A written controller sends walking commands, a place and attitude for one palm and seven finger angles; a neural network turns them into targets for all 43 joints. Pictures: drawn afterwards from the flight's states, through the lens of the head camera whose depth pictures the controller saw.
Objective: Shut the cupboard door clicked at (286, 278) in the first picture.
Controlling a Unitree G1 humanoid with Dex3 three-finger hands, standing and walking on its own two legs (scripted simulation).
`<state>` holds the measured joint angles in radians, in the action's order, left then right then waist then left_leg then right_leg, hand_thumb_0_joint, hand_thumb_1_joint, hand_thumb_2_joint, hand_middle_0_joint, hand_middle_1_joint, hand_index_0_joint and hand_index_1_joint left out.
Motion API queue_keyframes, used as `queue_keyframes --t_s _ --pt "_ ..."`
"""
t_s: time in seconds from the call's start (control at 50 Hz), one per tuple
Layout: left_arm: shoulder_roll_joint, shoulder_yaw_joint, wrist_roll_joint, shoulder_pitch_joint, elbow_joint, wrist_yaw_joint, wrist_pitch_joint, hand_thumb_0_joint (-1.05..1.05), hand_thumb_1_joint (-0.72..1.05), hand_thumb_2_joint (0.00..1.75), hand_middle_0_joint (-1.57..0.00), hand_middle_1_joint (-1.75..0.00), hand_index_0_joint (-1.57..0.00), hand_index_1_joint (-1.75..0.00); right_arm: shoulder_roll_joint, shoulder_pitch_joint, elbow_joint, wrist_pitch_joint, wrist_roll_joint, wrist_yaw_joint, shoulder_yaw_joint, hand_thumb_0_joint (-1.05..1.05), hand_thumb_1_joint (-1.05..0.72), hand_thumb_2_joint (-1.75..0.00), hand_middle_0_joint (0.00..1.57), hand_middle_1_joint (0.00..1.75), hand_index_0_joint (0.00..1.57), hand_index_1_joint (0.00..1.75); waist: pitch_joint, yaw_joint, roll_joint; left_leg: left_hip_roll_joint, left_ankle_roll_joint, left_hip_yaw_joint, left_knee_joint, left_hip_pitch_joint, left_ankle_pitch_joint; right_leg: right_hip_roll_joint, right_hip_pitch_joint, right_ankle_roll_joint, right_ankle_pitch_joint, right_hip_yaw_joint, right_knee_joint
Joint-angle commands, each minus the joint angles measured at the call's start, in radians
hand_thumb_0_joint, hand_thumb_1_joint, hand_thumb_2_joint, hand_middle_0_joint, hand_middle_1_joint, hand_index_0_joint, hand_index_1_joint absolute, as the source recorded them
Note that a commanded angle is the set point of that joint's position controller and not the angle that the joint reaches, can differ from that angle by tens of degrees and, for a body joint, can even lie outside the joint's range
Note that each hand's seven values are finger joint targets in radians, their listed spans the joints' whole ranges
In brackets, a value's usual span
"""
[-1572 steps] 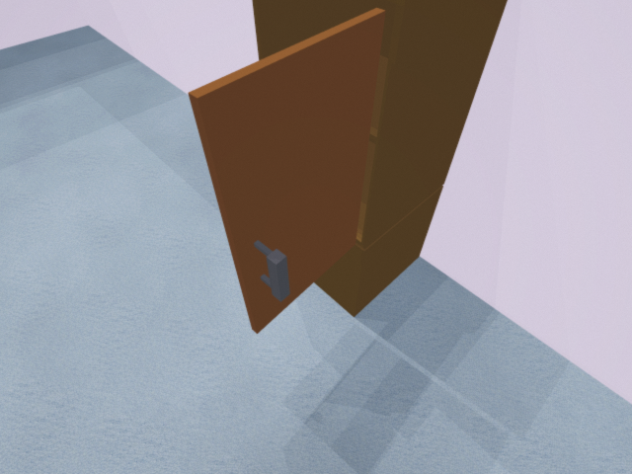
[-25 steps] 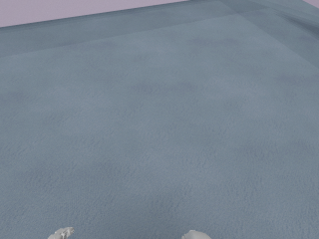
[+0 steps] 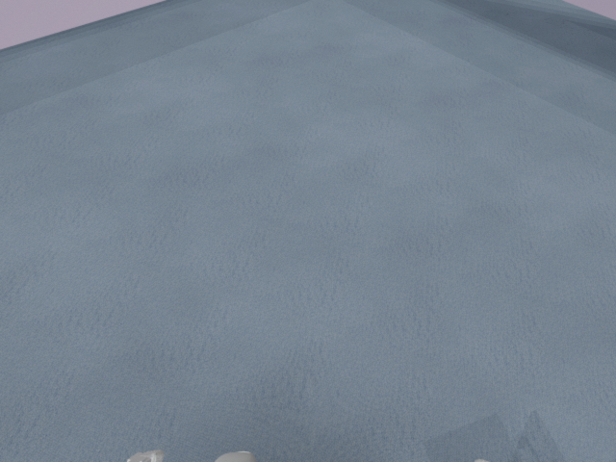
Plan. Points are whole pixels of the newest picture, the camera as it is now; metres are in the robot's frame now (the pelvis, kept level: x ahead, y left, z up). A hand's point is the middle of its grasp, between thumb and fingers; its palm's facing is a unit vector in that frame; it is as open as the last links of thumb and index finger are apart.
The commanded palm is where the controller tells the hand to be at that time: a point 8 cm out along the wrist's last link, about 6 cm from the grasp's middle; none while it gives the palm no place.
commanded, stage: turn to face it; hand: left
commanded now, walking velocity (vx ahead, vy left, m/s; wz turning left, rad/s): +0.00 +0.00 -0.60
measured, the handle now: out of the picture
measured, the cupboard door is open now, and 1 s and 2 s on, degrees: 62 62 62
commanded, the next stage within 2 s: take the last steps up to it in 1.96 s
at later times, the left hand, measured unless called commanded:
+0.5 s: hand (210, 432) +0.17 +0.15 -0.15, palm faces -0.30 -0.91 -0.28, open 7.3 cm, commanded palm none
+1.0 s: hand (249, 386) +0.24 +0.10 -0.15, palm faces -0.56 -0.80 -0.21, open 7.4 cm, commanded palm none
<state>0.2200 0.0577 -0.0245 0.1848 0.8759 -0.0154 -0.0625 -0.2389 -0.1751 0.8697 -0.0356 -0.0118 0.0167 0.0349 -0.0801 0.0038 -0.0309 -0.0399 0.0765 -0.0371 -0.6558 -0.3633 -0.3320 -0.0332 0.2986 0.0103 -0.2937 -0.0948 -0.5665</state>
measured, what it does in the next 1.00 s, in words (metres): steps on the spot, turning right: left foot, then right foot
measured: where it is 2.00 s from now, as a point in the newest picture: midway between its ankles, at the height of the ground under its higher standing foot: outside the picture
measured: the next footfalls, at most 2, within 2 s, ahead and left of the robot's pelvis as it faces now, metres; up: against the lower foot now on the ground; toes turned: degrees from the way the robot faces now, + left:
left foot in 0.02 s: +0.06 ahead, +0.12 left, +0.00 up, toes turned +2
right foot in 0.40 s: +0.00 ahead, -0.14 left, +0.00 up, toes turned -20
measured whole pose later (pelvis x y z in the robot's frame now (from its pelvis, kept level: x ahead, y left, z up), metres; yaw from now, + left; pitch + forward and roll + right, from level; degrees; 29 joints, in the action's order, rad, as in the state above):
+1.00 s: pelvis +0.03 -0.01 +0.01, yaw -36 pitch +1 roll -3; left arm 0.27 0.09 -0.02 0.13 0.87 -0.05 -0.09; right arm -0.22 -0.22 0.88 -0.02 -0.03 0.02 0.02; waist -0.10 0.00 0.00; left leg -0.16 0.01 -0.21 -0.52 -0.24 -0.29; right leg 0.03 0.42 0.05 -0.46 0.06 -0.93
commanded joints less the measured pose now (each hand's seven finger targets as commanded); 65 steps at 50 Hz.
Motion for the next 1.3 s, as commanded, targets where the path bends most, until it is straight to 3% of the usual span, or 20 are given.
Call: queue_keyframes --t_s 0.0,0.08,0.26,0.32,0.34,0.36,0.38,0.48,0.6,0.66,0.7,0.72,0.78,1.02,1.04,1.08,1.1,1.14,1.18,1.28 --pt "0.108 0.039 0.018 -0.013 -0.122 0.001 0.017 0.00 0.90 0.90 -0.20 -0.30 -0.20 -0.30 -0.268 -0.144 -0.052 0.041 -0.017 0.022 0.058 0.00 -0.90 -0.90 0.20 0.30 0.20 0.30 0.174 -0.045 0.368 -0.424 -0.199 0.395 0.379 0.331 0.277 -0.029 0.274 0.011 -0.332 0.061 -0.339" --pt "0.118 0.053 0.006 -0.050 -0.090 -0.020 0.009 0.00 0.90 0.90 -0.20 -0.30 -0.20 -0.30 -0.190 -0.043 -0.078 0.043 -0.025 0.027 0.040 0.00 -0.90 -0.90 0.20 0.30 0.20 0.30 0.108 -0.011 0.198 -0.336 -0.220 0.171 0.321 0.219 0.444 0.058 0.267 0.038 -0.222 0.068 -0.628" --pt "0.076 0.035 0.006 -0.088 -0.103 -0.031 0.006 0.00 0.90 0.90 -0.20 -0.30 -0.20 -0.30 -0.204 -0.081 -0.030 0.031 -0.021 0.011 0.061 0.00 -0.90 -0.90 0.20 0.30 0.20 0.30 0.123 -0.042 0.257 -0.330 -0.193 -0.033 0.249 0.262 0.468 0.048 0.103 0.028 -0.154 0.194 -0.229" --pt "0.105 0.042 0.004 -0.001 -0.080 -0.026 0.017 0.00 0.90 0.90 -0.20 -0.30 -0.20 -0.30 -0.215 -0.044 -0.033 0.025 -0.014 0.005 0.069 0.00 -0.90 -0.90 0.20 0.30 0.20 0.30 0.137 0.011 0.198 -0.308 -0.124 -0.090 0.118 0.159 0.356 0.033 -0.102 -0.001 0.052 0.212 0.050" --pt "0.164 0.052 -0.001 0.060 -0.062 -0.019 0.025 0.00 0.90 0.90 -0.20 -0.30 -0.20 -0.30 -0.189 -0.035 -0.044 0.022 -0.006 -0.002 0.069 0.00 -0.90 -0.90 0.20 0.30 0.20 0.30 0.147 0.040 0.086 -0.255 -0.069 -0.132 -0.009 0.056 0.229 0.101 -0.227 -0.033 0.160 0.119 0.155" --pt "0.271 0.072 -0.009 0.102 -0.050 -0.005 0.038 0.00 0.90 0.90 -0.20 -0.30 -0.20 -0.30 -0.103 -0.002 -0.089 0.019 -0.001 -0.005 0.047 0.00 -0.90 -0.90 0.20 0.30 0.20 0.30 0.136 0.071 -0.258 -0.098 -0.004 -0.194 -0.232 -0.201 -0.233 0.355 -0.345 -0.133 0.395 -0.231 0.244" --pt "0.311 0.071 0.006 0.144 -0.040 0.004 0.037 0.00 0.90 0.90 -0.20 -0.30 -0.20 -0.30 -0.113 0.044 -0.117 0.006 -0.002 0.001 0.034 0.00 -0.90 -0.90 0.20 0.30 0.20 0.30 0.130 0.100 -0.247 -0.056 -0.004 -0.057 -0.418 -0.248 -0.330 0.439 -0.260 -0.219 0.523 -0.308 0.242" --pt "0.208 0.053 0.003 -0.034 -0.086 0.026 0.040 0.00 0.90 0.90 -0.20 -0.30 -0.20 -0.30 -0.106 0.011 -0.063 0.008 -0.004 0.004 0.032 0.00 -0.90 -0.90 0.20 0.30 0.20 0.30 0.143 0.001 -0.144 -0.066 0.018 0.016 -0.422 -0.208 -0.104 0.270 -0.196 -0.195 0.529 -0.122 0.174" --pt "0.234 0.062 -0.003 -0.031 -0.078 0.018 0.032 0.00 0.90 0.90 -0.20 -0.30 -0.20 -0.30 -0.089 0.001 -0.074 0.012 0.003 0.004 0.029 0.00 -0.90 -0.90 0.20 0.30 0.20 0.30 0.131 0.004 -0.131 0.000 0.008 -0.014 -0.103 -0.047 -0.078 0.245 -0.108 -0.191 0.422 -0.202 0.162" --pt "0.210 0.058 0.007 -0.074 -0.084 0.017 0.023 0.00 0.90 0.90 -0.20 -0.30 -0.20 -0.30 -0.106 -0.106 -0.043 0.029 0.004 0.011 0.031 0.00 -0.90 -0.90 0.20 0.30 0.20 0.30 0.156 -0.051 -0.085 0.000 -0.005 -0.010 0.198 0.177 0.119 0.186 0.007 -0.109 0.318 -0.196 0.069" --pt "0.109 0.037 0.020 -0.020 -0.116 0.001 0.015 0.00 0.90 0.90 -0.20 -0.30 -0.20 -0.30 -0.268 -0.141 -0.053 0.041 -0.018 0.018 0.057 0.00 -0.90 -0.90 0.20 0.30 0.20 0.30 0.175 -0.045 0.366 -0.390 -0.172 0.371 0.376 0.334 0.256 -0.032 0.264 0.005 -0.275 0.040 -0.290" --pt "0.139 0.040 0.005 -0.040 -0.112 0.000 0.013 0.00 0.90 0.90 -0.20 -0.30 -0.20 -0.30 -0.266 -0.137 -0.053 0.040 -0.021 0.024 0.056 0.00 -0.90 -0.90 0.20 0.30 0.20 0.30 0.170 -0.060 0.329 -0.454 -0.229 0.399 0.376 0.285 0.294 0.004 0.276 0.015 -0.342 0.031 -0.494" --pt "0.128 0.050 0.005 -0.054 -0.088 -0.018 0.010 0.00 0.90 0.90 -0.20 -0.30 -0.20 -0.30 -0.198 -0.043 -0.085 0.043 -0.024 0.025 0.039 0.00 -0.90 -0.90 0.20 0.30 0.20 0.30 0.106 -0.011 0.202 -0.344 -0.220 0.174 0.319 0.224 0.471 0.056 0.274 0.039 -0.226 0.060 -0.637" --pt "0.096 0.036 0.005 -0.045 -0.087 -0.026 0.019 0.00 0.90 0.90 -0.20 -0.30 -0.20 -0.30 -0.221 -0.069 -0.027 0.028 -0.016 0.005 0.070 0.00 -0.90 -0.90 0.20 0.30 0.20 0.30 0.139 -0.012 0.231 -0.321 -0.134 -0.097 0.138 0.213 0.455 0.031 -0.049 0.006 0.005 0.216 0.000" --pt "0.137 0.042 0.002 0.028 -0.067 -0.021 0.025 0.00 0.90 0.90 -0.20 -0.30 -0.20 -0.30 -0.213 -0.047 -0.034 0.025 -0.009 -0.001 0.071 0.00 -0.90 -0.90 0.20 0.30 0.20 0.30 0.156 0.029 0.166 -0.284 -0.087 -0.131 0.032 0.137 0.364 0.055 -0.175 -0.014 0.130 0.179 0.126" --pt "0.306 0.070 0.003 0.131 -0.028 0.003 0.043 0.00 0.90 0.90 -0.20 -0.30 -0.20 -0.30 -0.103 0.021 -0.107 0.015 0.000 -0.003 0.037 0.00 -0.90 -0.90 0.20 0.30 0.20 0.30 0.151 0.085 -0.278 -0.057 0.009 -0.124 -0.384 -0.250 -0.341 0.428 -0.334 -0.193 0.679 -0.277 0.214" --pt "0.308 0.069 0.010 0.146 -0.031 0.011 0.039 0.00 0.90 0.90 -0.20 -0.30 -0.20 -0.30 -0.105 0.060 -0.120 0.007 0.000 0.007 0.030 0.00 -0.90 -0.90 0.20 0.30 0.20 0.30 0.133 0.092 -0.176 -0.066 0.000 -0.003 -0.483 -0.293 -0.308 0.418 -0.303 -0.229 0.724 -0.254 0.193" --pt "0.247 0.064 0.009 0.055 -0.046 0.031 0.042 0.00 0.90 0.90 -0.20 -0.30 -0.20 -0.30 -0.136 0.049 -0.090 0.009 -0.001 0.019 0.035 0.00 -0.90 -0.90 0.20 0.30 0.20 0.30 0.148 0.051 -0.263 -0.088 0.011 0.056 -0.544 -0.332 -0.213 0.354 -0.303 -0.231 0.651 -0.255 0.181" --pt "0.210 0.049 0.009 -0.015 -0.069 0.027 0.044 0.00 0.90 0.90 -0.20 -0.30 -0.20 -0.30 -0.117 0.011 -0.059 0.007 -0.003 0.007 0.031 0.00 -0.90 -0.90 0.20 0.30 0.20 0.30 0.171 0.004 -0.140 -0.078 0.025 0.025 -0.478 -0.241 -0.107 0.273 -0.251 -0.193 0.643 -0.118 0.151" --pt "0.231 0.055 -0.001 -0.028 -0.071 0.021 0.039 0.00 0.90 0.90 -0.20 -0.30 -0.20 -0.30 -0.096 0.013 -0.066 0.004 0.000 0.000 0.029 0.00 -0.90 -0.90 0.20 0.30 0.20 0.30 0.123 0.001 -0.119 -0.026 0.023 -0.008 -0.231 -0.112 -0.081 0.249 -0.120 -0.200 0.428 -0.174 0.186"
